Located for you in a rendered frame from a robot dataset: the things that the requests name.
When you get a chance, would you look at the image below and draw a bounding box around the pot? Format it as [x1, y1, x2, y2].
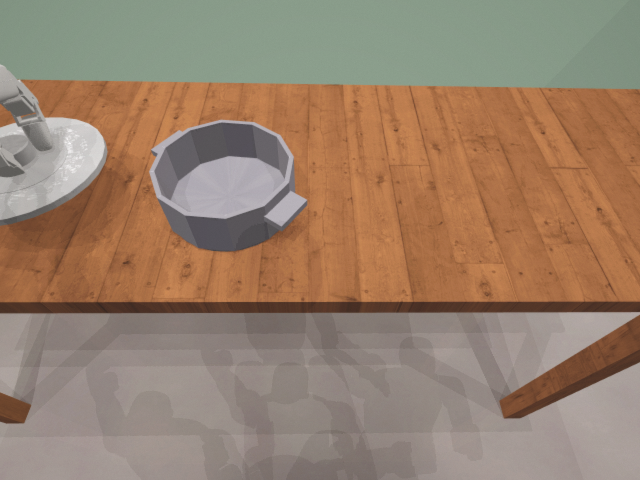
[149, 120, 307, 252]

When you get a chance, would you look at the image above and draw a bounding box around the table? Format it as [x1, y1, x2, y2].
[0, 80, 640, 424]

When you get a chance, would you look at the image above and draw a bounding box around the lid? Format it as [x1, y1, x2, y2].
[0, 118, 108, 226]

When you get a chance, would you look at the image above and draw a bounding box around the knob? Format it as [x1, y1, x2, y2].
[0, 135, 37, 167]

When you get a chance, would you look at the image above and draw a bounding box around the left robot hand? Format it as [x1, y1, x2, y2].
[0, 65, 53, 177]

